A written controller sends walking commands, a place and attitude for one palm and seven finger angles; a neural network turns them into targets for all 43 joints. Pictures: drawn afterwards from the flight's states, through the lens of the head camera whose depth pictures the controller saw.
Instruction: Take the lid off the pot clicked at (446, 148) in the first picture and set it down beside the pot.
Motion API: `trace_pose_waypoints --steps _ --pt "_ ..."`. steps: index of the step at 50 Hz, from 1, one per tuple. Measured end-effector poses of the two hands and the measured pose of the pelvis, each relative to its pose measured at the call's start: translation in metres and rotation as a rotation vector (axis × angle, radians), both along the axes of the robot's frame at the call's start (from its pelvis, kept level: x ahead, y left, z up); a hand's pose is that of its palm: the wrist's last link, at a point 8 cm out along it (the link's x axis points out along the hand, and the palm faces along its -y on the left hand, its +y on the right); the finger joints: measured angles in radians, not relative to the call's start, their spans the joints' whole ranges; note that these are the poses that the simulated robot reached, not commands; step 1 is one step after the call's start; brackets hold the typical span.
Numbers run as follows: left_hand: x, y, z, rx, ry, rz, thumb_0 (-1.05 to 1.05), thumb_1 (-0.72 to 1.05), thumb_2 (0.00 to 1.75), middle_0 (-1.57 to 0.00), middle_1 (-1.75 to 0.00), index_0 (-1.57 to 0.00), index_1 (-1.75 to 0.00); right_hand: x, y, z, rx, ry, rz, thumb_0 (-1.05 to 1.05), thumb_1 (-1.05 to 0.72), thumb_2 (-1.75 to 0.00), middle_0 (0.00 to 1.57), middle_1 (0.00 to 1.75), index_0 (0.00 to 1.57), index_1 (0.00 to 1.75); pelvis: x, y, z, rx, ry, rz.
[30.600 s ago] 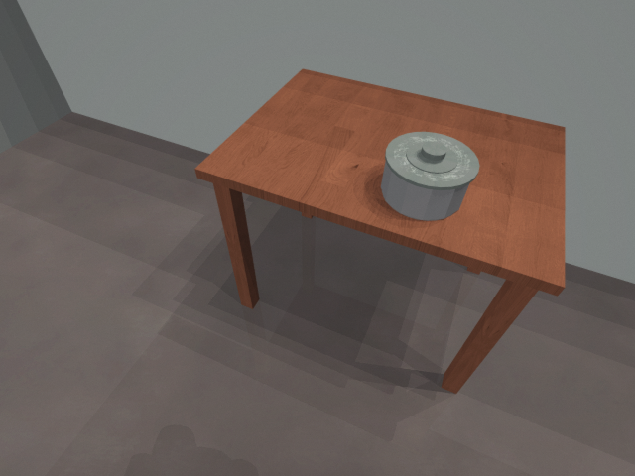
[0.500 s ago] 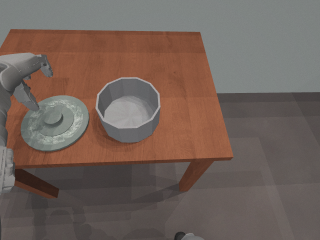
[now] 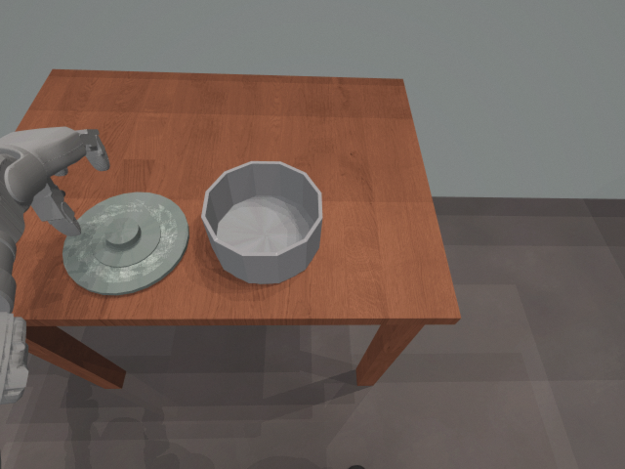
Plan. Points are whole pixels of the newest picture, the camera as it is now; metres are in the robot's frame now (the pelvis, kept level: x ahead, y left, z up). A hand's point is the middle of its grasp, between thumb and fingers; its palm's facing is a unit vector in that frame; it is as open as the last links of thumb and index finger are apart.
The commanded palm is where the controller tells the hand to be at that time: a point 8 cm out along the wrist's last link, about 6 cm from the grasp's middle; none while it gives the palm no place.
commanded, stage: draw the hand back to the body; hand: left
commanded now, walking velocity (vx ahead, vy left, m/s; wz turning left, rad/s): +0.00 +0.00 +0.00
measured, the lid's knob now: (123, 232) +0.49 +0.30 -0.08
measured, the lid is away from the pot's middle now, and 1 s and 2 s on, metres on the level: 0.24 0.24 0.24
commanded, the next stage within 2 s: step back with the hand held close in 2.00 s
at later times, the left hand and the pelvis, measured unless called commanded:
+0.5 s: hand (80, 179) +0.42 +0.25 +0.13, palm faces +0.28 -0.90 -0.33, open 10.7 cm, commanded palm +0.36 +0.29 +0.15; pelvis +0.01 -0.01 +0.01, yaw +1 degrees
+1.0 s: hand (63, 247) +0.32 +0.23 +0.15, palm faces +0.42 -0.87 -0.28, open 8.5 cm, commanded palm +0.27 +0.26 +0.17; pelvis +0.00 -0.04 +0.01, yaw +2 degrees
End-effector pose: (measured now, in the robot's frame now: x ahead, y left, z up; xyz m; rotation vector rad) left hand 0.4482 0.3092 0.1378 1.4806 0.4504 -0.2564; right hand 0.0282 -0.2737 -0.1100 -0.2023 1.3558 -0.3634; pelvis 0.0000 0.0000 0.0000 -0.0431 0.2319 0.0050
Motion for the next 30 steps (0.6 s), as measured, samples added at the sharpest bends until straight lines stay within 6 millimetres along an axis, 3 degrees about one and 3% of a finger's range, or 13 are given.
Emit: trace_pose_waypoints --steps 12,16,19,24,30 --pt "-0.034 0.001 0.004 -0.004 -0.031 -0.028 0.00 0.19 0.24 -0.27 -1.04 -0.26 -1.04 0.036 0.016 0.000 0.054 -0.104 0.061 0.00 -0.91 -0.90 0.20 0.30 0.20 0.30 -0.003 0.004 0.005 0.007 -0.055 0.011" --pt "-0.046 -0.008 0.006 -0.566 -0.324 0.134 0.00 0.19 0.24 -0.27 -1.04 -0.27 -1.04 0.048 0.027 0.003 0.068 -0.175 0.110 0.00 -0.91 -0.90 0.20 0.30 0.20 0.29 -0.004 0.005 0.007 0.012 -0.116 0.019" --pt "-0.054 -0.009 -0.002 -0.855 -0.480 0.276 0.00 0.19 0.24 -0.27 -1.04 -0.27 -1.04 0.054 0.033 0.008 0.072 -0.210 0.135 0.00 -0.91 -0.90 0.20 0.30 0.20 0.30 0.000 0.001 0.008 0.014 -0.142 0.009" --pt "-0.061 -0.013 0.008 -1.059 -0.654 0.375 0.00 0.21 0.26 -0.27 -1.02 -0.26 -1.02 0.065 0.032 0.019 0.058 -0.295 0.167 0.01 -0.91 -0.90 0.20 0.30 0.20 0.30 0.008 -0.005 0.011 0.012 -0.177 0.014" --pt "-0.080 -0.013 0.011 -1.107 -0.720 0.427 0.00 0.28 0.33 -0.26 -0.94 -0.25 -0.94 0.076 0.020 0.019 0.066 -0.348 0.180 0.01 -0.91 -0.90 0.20 0.30 0.20 0.30 0.015 -0.011 0.012 0.010 -0.193 0.008"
